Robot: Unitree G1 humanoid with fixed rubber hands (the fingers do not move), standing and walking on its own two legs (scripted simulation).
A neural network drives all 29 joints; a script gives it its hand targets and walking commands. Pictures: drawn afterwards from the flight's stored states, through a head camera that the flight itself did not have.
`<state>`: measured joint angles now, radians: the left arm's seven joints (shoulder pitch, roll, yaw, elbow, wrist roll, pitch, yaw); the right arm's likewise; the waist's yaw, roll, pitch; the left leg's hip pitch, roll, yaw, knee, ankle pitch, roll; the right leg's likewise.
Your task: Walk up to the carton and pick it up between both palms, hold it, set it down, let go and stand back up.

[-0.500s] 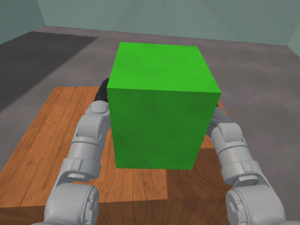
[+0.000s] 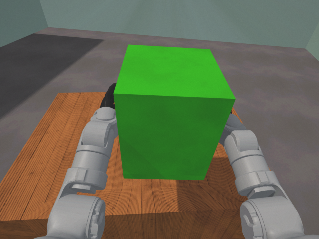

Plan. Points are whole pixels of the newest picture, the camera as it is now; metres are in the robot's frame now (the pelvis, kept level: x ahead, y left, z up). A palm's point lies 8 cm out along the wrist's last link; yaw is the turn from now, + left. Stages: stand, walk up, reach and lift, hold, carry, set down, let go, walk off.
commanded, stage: hold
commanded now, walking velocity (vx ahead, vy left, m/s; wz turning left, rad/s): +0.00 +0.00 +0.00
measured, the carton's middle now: (166, 113) +0.37 +0.01 +0.18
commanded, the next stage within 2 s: none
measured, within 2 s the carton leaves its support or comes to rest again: neither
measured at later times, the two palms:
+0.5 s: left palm (108, 111) +0.38 +0.16 +0.18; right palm (222, 116) +0.38 -0.13 +0.17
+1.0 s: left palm (108, 111) +0.37 +0.16 +0.18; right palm (223, 116) +0.38 -0.13 +0.17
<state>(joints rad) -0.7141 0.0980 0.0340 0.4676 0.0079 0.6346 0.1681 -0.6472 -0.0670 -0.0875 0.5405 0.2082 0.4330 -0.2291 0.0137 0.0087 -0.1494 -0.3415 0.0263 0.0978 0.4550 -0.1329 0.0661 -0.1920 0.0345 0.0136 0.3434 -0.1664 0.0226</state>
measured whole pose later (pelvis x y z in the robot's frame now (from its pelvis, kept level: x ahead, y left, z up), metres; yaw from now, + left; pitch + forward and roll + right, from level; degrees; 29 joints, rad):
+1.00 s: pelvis +0.00 +0.00 +0.00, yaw +0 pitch +1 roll -3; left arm -0.71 0.10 0.03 0.47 0.01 0.64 0.17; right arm -0.65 -0.07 -0.09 0.54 0.21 0.43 -0.23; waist 0.01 0.01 -0.15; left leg -0.34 0.03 0.10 0.45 -0.13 0.07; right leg -0.19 0.03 0.01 0.34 -0.17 0.02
